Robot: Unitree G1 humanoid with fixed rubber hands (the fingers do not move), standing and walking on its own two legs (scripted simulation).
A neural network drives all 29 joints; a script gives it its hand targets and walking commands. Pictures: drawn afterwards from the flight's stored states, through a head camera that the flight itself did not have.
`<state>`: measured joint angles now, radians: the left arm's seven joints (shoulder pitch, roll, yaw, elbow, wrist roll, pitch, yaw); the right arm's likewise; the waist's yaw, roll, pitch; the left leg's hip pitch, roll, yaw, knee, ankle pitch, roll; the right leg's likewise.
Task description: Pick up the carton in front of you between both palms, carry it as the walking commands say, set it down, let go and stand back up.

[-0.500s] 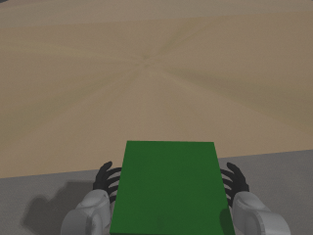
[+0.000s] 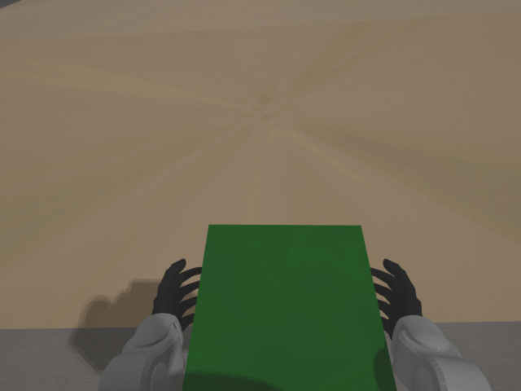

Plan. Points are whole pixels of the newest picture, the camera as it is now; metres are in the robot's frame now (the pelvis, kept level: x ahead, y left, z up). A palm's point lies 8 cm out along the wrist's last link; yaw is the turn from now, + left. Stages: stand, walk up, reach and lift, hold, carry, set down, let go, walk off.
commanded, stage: carry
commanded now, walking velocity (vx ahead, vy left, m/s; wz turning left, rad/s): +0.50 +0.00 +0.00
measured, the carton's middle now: (283, 328) +0.24 +0.01 +0.02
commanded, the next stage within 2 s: none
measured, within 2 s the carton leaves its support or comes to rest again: neither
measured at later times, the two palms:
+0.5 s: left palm (205, 141) +0.59 +0.17 +0.12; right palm (353, 142) +0.57 -0.13 +0.12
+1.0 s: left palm (246, 73) +1.01 +0.12 +0.10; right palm (346, 71) +1.02 -0.19 +0.09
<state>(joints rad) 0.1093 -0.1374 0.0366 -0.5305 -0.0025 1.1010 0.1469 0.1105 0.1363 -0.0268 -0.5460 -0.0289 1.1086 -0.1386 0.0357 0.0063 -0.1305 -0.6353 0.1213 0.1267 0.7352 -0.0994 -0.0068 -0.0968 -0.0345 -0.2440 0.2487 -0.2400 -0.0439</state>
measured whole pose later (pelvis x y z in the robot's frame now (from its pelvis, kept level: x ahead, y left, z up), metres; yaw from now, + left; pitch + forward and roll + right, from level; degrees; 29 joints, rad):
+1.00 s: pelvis +0.65 -0.03 -0.01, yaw -2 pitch +7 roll +1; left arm -0.53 -0.15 0.29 -0.22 -0.03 1.02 0.20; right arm -0.55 0.14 -0.31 -0.22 0.00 1.03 -0.23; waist 0.06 0.01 0.10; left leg -0.82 0.06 0.06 1.12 -0.28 0.06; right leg -0.25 0.01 -0.15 0.46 -0.39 -0.10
